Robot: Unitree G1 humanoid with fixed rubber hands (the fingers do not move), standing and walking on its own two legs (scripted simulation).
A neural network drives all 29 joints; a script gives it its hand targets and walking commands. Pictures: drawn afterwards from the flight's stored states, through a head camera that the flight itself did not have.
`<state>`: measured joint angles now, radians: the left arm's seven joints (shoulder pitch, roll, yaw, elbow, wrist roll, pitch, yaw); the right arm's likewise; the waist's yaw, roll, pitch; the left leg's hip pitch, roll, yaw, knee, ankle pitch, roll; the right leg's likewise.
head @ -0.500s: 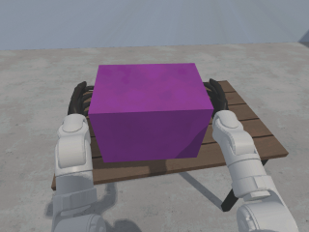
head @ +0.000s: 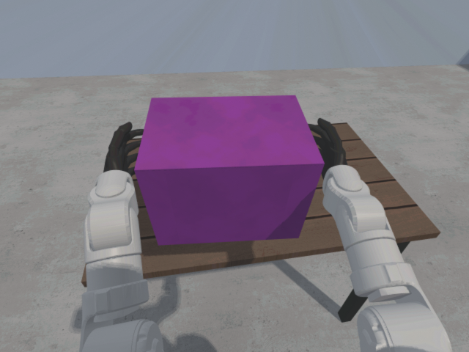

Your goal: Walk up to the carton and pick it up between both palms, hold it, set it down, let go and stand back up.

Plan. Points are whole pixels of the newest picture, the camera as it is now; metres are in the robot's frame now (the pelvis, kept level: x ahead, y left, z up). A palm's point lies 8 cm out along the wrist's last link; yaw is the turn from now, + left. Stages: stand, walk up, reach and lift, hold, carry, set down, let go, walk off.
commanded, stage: hold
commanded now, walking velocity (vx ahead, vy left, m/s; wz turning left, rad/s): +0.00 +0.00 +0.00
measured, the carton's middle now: (227, 169) +0.39 +0.01 +0.13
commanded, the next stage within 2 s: none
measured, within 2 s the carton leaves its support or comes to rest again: neither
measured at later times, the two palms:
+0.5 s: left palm (117, 173) +0.35 +0.18 +0.17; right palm (327, 161) +0.36 -0.16 +0.17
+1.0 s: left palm (117, 170) +0.35 +0.18 +0.18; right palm (327, 159) +0.36 -0.16 +0.17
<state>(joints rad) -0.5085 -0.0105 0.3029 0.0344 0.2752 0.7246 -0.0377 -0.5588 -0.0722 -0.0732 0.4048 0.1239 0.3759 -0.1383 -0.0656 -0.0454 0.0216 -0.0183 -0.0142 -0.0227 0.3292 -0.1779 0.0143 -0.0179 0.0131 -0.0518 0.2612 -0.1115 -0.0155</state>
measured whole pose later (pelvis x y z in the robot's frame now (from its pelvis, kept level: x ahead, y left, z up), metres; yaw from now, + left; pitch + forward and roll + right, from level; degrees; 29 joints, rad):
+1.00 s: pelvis +0.00 +0.00 +0.00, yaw +1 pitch -8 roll -1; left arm -0.56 0.01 0.33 0.11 0.29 0.70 -0.05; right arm -0.62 -0.06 -0.10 0.48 0.10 0.33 -0.14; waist -0.06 -0.05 0.05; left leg -0.01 -0.01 -0.03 0.33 -0.17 0.01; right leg -0.01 0.01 -0.06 0.26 -0.11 -0.02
